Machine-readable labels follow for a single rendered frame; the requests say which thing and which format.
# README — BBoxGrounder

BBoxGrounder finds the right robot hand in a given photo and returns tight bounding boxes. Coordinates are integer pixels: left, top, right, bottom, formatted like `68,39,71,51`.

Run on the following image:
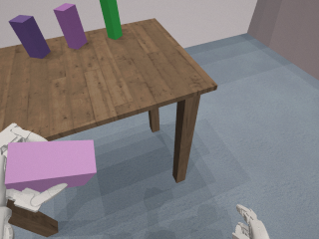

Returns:
232,204,270,239

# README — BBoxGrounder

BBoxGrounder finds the table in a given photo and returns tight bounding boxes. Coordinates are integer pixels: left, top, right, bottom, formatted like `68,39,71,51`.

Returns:
0,18,218,237

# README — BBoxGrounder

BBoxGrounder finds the robot left forearm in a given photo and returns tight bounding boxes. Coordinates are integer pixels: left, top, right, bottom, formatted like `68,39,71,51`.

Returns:
0,206,15,239

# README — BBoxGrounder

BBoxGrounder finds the sponge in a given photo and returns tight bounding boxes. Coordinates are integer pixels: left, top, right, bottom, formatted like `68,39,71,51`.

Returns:
4,139,97,192

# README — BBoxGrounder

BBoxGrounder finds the left robot hand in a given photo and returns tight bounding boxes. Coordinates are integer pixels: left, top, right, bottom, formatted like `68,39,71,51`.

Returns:
0,122,68,213

